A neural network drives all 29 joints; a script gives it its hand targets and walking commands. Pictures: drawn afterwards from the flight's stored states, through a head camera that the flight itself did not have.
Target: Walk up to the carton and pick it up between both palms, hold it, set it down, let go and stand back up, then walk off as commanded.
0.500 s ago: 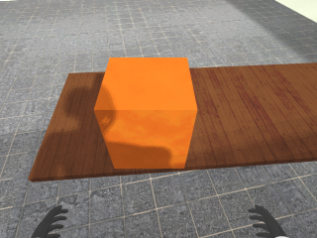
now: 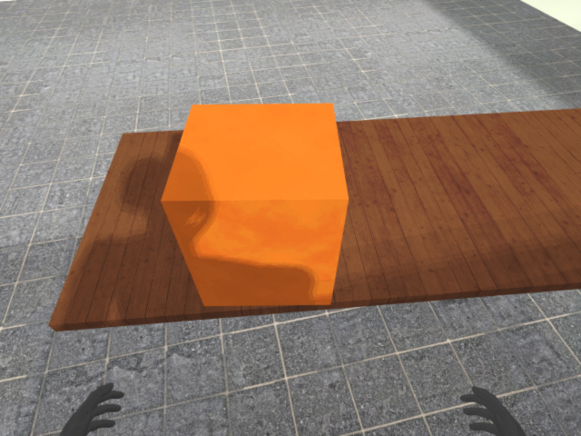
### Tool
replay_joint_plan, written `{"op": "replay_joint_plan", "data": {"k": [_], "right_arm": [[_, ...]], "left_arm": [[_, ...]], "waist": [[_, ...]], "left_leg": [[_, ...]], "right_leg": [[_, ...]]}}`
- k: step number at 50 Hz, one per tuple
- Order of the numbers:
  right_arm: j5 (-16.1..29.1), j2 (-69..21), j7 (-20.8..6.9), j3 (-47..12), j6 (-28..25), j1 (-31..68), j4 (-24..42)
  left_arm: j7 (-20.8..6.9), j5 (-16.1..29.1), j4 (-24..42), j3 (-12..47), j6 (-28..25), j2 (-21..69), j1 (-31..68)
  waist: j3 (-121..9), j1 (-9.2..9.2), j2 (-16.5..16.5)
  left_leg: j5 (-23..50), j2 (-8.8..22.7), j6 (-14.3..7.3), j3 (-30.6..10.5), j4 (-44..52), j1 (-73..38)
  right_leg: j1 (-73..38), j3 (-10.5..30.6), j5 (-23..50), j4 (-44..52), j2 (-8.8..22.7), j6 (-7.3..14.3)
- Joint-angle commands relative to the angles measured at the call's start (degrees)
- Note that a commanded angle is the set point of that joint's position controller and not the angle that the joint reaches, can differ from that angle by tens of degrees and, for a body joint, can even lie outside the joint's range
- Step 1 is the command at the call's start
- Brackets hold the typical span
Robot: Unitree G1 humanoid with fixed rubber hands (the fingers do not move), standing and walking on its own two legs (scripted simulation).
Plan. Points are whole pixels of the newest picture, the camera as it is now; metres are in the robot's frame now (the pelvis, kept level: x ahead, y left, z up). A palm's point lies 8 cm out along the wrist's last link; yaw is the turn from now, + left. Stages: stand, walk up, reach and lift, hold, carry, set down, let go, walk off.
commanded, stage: stand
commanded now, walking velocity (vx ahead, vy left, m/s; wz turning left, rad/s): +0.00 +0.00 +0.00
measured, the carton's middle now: (265, 210) +0.42 +0.04 +0.07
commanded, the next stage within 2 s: none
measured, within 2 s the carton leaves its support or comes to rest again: neither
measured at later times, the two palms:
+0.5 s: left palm out of the picture +0.12 +0.31 -0.08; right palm out of the picture +0.10 -0.29 -0.09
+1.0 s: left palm out of the picture +0.09 +0.31 -0.08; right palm out of the picture +0.08 -0.29 -0.09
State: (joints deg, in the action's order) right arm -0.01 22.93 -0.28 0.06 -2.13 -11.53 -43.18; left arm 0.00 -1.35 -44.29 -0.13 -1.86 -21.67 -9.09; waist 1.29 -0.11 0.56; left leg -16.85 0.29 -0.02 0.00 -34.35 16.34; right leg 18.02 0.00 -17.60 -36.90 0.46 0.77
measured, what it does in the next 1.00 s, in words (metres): stands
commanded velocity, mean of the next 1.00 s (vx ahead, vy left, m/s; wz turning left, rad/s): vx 0.00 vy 0.00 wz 0.00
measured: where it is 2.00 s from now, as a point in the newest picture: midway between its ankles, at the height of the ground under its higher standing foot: outside the picture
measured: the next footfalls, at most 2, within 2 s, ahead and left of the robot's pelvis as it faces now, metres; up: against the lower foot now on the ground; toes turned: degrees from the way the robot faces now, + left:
none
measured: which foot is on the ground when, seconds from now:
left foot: down 0.00-1.00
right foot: down 0.00-1.00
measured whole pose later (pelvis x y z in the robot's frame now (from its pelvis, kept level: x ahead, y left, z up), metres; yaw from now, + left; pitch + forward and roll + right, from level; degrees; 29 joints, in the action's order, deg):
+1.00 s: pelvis -0.02 +0.01 +0.01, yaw +0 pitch +0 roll +0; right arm 0.0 22.2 -0.6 0.1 -2.1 -11.5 -51.2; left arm -0.3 -1.3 -53.2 0.8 -1.9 -21.7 -8.6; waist -1.0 -0.1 0.6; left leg -11.9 0.4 0.0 0.0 -28.0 15.9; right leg 16.8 0.0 -11.8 -28.9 0.4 0.3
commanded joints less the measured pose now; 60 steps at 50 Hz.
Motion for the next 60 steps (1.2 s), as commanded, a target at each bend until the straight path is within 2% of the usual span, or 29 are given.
{"op": "replay_joint_plan", "data": {"k": [1,3,4,6,8,10,13,15,16,18,19,20,26,28,31,35,36,37,39,40,42,43,50,52,53,57,58,59,60], "right_arm": [[-0.25,7.66,-0.06,2.67,-1.14,4.87,-0.20],[-1.21,9.64,0.09,2.86,-1.28,4.12,-2.12],[-0.95,8.57,0.24,3.10,-1.24,3.37,-2.13],[-0.82,10.86,-0.27,3.26,-1.75,5.65,-1.80],[-0.77,8.23,-0.28,1.91,-1.47,3.81,-3.33],[-0.26,8.61,0.09,2.50,-1.48,5.78,-2.64],[-0.71,9.31,-0.09,2.59,-1.46,6.94,-3.76],[-0.76,8.92,-0.04,2.60,-1.50,4.76,-4.34],[-1.33,9.91,0.02,2.22,-1.14,3.20,-4.13],[-0.34,10.88,0.33,3.03,-1.08,4.46,-4.52],[-0.69,10.67,0.47,2.88,-1.20,4.94,-4.80],[-0.71,9.80,0.43,2.73,-0.92,5.20,-4.93],[-0.49,9.90,-0.02,2.57,-0.97,4.64,-5.93],[-0.77,8.16,0.03,1.86,-1.48,6.02,-5.67],[-1.75,11.94,0.02,3.01,-0.63,4.48,-7.49],[-0.09,8.98,-0.26,2.11,-1.43,3.57,-6.89],[-0.84,8.59,0.05,1.94,-1.66,6.41,-6.35],[-1.41,9.78,-0.16,2.00,-1.44,4.28,-7.83],[-1.17,9.58,-0.13,2.42,-0.85,6.71,-8.04],[-0.70,7.35,-0.02,2.12,-1.04,4.86,-7.52],[-1.04,9.23,0.16,2.07,-1.03,4.71,-8.10],[-0.14,10.13,0.07,2.28,-1.27,5.13,-8.18],[-0.86,8.67,-0.02,2.55,-1.10,3.96,-9.82],[-0.78,10.20,-0.11,2.39,-0.59,4.68,-9.63],[-0.92,9.35,-0.47,2.45,-0.82,4.44,-8.53],[-1.25,10.21,-0.05,2.09,-1.11,3.82,-9.86],[-0.93,9.60,-0.34,2.15,-1.23,3.73,-9.70],[-0.94,10.50,-0.56,2.44,-1.31,4.06,-9.93],[-0.53,10.20,-0.63,3.01,-1.24,3.18,-10.21]], "left_arm": [[-0.13,0.56,-0.48,-3.27,-1.67,-13.46,3.02],[-0.22,0.94,-1.08,-2.82,-1.53,-10.74,3.17],[-0.41,-0.04,-1.89,-2.44,-1.76,-10.96,4.73],[-0.44,1.07,-1.33,-2.49,-1.71,-10.53,3.66],[-0.53,0.98,-2.62,-2.50,-2.13,-11.21,3.50],[-0.19,0.80,-1.99,-2.93,-1.50,-11.64,4.47],[-0.12,0.49,-3.40,-2.76,-1.18,-12.13,3.41],[0.01,0.11,-4.14,-2.69,-1.17,-12.06,4.35],[-0.48,0.84,-3.68,-2.60,-1.50,-10.89,2.70],[-0.60,0.68,-4.55,-2.72,-1.11,-12.66,5.21],[-0.28,1.38,-3.99,-2.10,-1.24,-9.05,4.20],[-0.29,0.81,-4.93,-1.86,-1.23,-9.69,5.28],[-0.64,0.68,-5.72,-2.26,-1.56,-11.38,2.91],[-0.71,0.98,-5.38,-1.98,-1.14,-9.95,4.88],[-1.08,0.75,-7.24,-1.96,-1.23,-10.53,3.55],[-0.81,1.14,-7.58,-1.70,-1.00,-11.17,4.41],[-0.89,0.48,-8.11,-1.78,-1.19,-11.31,5.22],[-0.96,0.79,-7.76,-1.65,-1.65,-10.66,2.93],[-0.68,0.64,-7.88,-1.69,-1.24,-11.89,3.96],[-0.68,0.60,-7.94,-1.79,-1.32,-10.67,4.38],[-0.83,0.69,-8.07,-1.19,-1.43,-9.85,2.79],[-1.12,0.87,-8.19,-1.91,-1.32,-11.69,2.89],[-0.13,0.49,-8.56,-1.21,-1.20,-10.91,5.79],[-0.58,1.08,-7.63,-1.57,-1.12,-10.44,3.34],[-0.73,0.84,-7.98,-1.32,-0.89,-9.99,5.69],[-0.26,0.85,-8.97,-1.87,-1.06,-9.66,4.61],[-0.35,0.92,-8.82,-1.46,-1.10,-8.33,4.25],[-0.39,0.67,-9.15,-2.08,-0.99,-10.18,3.47],[-0.31,0.59,-9.02,-2.43,-1.20,-11.51,3.40]], "waist": [[-3.85,0.53,-2.75],[-3.91,-1.33,-4.13],[-7.93,0.44,-5.16],[-5.14,-0.17,0.00],[-5.46,-0.12,-2.47],[-5.61,0.93,1.15],[-4.37,-0.70,-0.86],[-5.90,0.93,0.23],[-6.81,-0.72,0.64],[-5.81,0.31,-4.15],[-3.86,-0.24,0.81],[-4.82,0.85,-1.81],[-7.68,-0.13,1.42],[-4.18,0.05,-2.26],[-4.71,-0.85,2.39],[-5.23,0.07,-3.98],[-3.33,0.45,0.74],[-4.11,-0.33,1.32],[-4.62,0.39,1.45],[-6.47,0.46,-3.47],[-6.52,-0.39,1.40],[-6.61,-0.37,-1.33],[-0.58,1.64,-3.32],[-5.79,-0.39,0.59],[-4.06,0.58,-2.74],[-5.81,-1.16,1.69],[-3.90,0.30,-1.50],[-5.61,0.17,0.85],[-4.40,0.06,-3.74]], "left_leg": [[3.84,5.35,-3.67,-6.62,6.87,-3.93],[5.47,5.29,-3.60,-6.87,9.36,-4.30],[7.76,5.21,-3.57,-5.82,8.16,-4.95],[7.23,4.85,-3.12,-4.94,6.96,-4.83],[8.79,5.55,-2.96,-5.23,8.36,-5.64],[4.76,6.15,-3.37,-6.58,9.30,-4.30],[7.85,6.53,-3.77,-6.73,9.66,-4.61],[8.29,6.31,-3.11,-6.19,9.24,-5.47],[11.09,6.16,-3.54,-5.36,8.84,-5.50],[9.44,6.04,-2.14,-5.80,10.83,-6.78],[5.89,7.64,-3.61,-7.97,11.28,-4.12],[5.06,7.85,-3.32,-7.79,12.23,-4.47],[5.01,7.66,-3.20,-7.83,13.14,-6.87],[2.26,7.67,-3.18,-7.53,13.35,-3.71],[1.05,6.77,-2.88,-6.82,13.18,-4.23],[1.05,7.12,-2.85,-8.04,14.67,-4.95],[3.80,6.59,-3.12,-7.16,14.12,-4.68],[3.10,6.64,-3.19,-7.25,14.19,-6.36],[5.58,6.10,-2.66,-6.10,13.35,-5.46],[5.94,6.70,-3.08,-6.89,13.90,-5.80],[5.90,6.91,-3.04,-6.93,13.38,-6.35],[5.63,6.69,-2.40,-6.37,12.48,-7.41],[1.02,6.27,-3.43,-7.37,14.85,-5.56],[1.52,6.79,-2.78,-6.18,14.61,-6.84],[3.35,6.65,-2.45,-6.18,15.07,-5.59],[3.88,6.08,-2.37,-6.83,16.00,-5.69],[3.22,7.09,-2.35,-7.51,16.95,-5.12],[1.81,7.34,-2.45,-6.89,15.65,-5.94],[3.09,6.82,-2.04,-6.65,14.83,-5.97]], "right_leg": [[-3.22,9.04,5.57,11.72,6.56,3.59],[-4.46,8.20,5.57,11.97,5.73,3.45],[-6.57,6.48,7.82,10.44,5.59,3.11],[-3.41,8.44,10.17,12.12,5.95,3.21],[-4.40,6.80,8.89,12.62,6.27,2.02],[-3.88,7.50,6.32,11.41,5.76,2.60],[-4.62,8.46,8.47,13.46,6.43,3.05],[-5.09,6.90,10.18,11.74,5.82,2.32],[-7.07,7.35,12.14,11.53,6.25,2.51],[-4.60,5.26,9.07,12.30,5.34,2.27],[-4.00,6.72,7.15,13.82,5.50,1.98],[-5.35,5.93,7.19,13.78,5.73,2.00],[-6.59,7.25,4.94,15.16,5.98,2.33],[-5.40,6.36,4.71,14.90,5.48,1.89],[-5.12,6.87,3.12,15.36,5.39,2.07],[-5.76,7.44,2.67,16.90,6.40,2.10],[-3.32,7.57,3.50,16.58,5.90,1.79],[-4.86,7.31,4.31,16.04,5.61,1.38],[-5.74,6.76,7.36,16.23,6.12,1.90],[-8.08,6.36,6.81,16.03,5.85,1.84],[-6.99,7.47,5.63,16.42,7.19,2.01],[-4.97,7.87,4.48,17.33,6.57,2.16],[-0.61,9.46,-1.83,20.95,6.57,1.94],[-4.30,8.86,1.48,18.79,6.64,1.98],[-4.62,7.15,2.38,18.66,6.56,1.25],[-8.33,6.95,5.36,18.03,6.05,1.63],[-6.00,6.67,6.00,17.57,6.14,1.44],[-5.85,7.41,3.60,19.13,6.43,1.96],[-4.78,6.99,1.46,18.95,6.05,1.64]]}}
